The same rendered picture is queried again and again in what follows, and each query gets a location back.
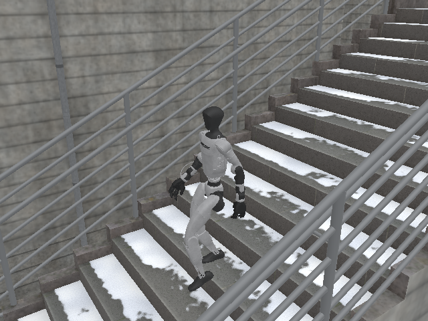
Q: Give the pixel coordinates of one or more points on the robot left hand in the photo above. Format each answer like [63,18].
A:
[239,208]

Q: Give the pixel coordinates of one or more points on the left robot forearm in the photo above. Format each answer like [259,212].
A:
[239,183]

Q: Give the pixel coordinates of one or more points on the right robot forearm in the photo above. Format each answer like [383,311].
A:
[191,170]

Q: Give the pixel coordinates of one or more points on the robot right foot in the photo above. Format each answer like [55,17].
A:
[212,257]

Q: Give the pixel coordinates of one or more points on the robot torso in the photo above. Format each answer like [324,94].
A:
[214,165]

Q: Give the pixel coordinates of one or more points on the left robot upper arm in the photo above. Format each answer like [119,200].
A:
[225,148]

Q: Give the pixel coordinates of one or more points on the right robot upper arm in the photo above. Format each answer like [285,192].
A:
[200,135]

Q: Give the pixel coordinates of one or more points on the robot right hand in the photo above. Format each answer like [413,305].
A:
[177,185]

